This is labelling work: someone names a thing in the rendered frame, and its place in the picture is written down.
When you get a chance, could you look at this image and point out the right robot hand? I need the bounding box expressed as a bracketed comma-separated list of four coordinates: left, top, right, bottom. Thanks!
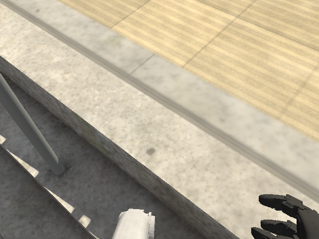
[251, 194, 319, 239]

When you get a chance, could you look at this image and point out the robot left thigh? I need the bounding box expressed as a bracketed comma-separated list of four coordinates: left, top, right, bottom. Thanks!
[112, 208, 156, 239]

